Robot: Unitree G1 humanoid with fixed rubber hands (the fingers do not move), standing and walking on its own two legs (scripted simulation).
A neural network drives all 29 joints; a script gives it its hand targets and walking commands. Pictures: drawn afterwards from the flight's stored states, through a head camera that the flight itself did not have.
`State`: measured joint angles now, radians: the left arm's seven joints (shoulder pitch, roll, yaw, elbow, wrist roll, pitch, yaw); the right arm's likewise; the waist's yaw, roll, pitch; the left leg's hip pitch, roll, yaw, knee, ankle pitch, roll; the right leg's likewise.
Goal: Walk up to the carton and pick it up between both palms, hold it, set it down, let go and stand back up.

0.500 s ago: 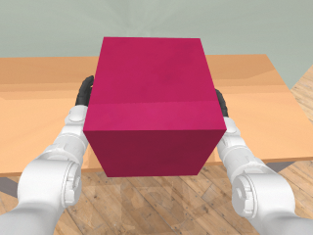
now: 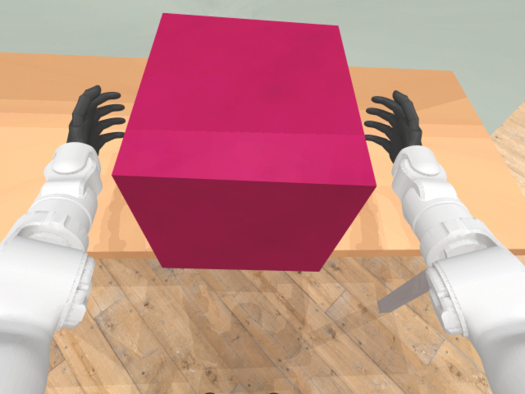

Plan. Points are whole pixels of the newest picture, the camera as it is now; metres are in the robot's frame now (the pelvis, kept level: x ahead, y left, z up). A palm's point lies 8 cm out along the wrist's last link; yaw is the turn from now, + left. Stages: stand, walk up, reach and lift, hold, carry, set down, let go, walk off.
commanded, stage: set down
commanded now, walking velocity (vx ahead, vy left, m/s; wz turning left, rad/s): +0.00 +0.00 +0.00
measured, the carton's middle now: (246, 151) +0.49 +0.03 +0.06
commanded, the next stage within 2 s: none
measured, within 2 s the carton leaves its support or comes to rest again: neither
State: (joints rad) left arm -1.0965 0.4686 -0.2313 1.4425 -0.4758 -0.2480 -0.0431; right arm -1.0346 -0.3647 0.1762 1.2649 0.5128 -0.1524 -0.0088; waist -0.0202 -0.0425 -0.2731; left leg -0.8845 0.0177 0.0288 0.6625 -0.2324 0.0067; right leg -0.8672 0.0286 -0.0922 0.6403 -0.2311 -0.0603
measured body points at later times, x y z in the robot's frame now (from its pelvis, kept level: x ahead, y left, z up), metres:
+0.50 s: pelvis +0.01 +0.01 +0.03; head +0.05 +0.03 +0.47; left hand +0.49 +0.26 +0.22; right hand +0.48 -0.22 +0.22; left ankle +0.03 +0.11 -0.71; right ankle +0.02 -0.08 -0.71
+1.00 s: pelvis +0.00 +0.01 +0.04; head +0.03 +0.02 +0.49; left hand +0.46 +0.26 +0.20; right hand +0.44 -0.22 +0.19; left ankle +0.03 +0.11 -0.71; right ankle +0.02 -0.08 -0.71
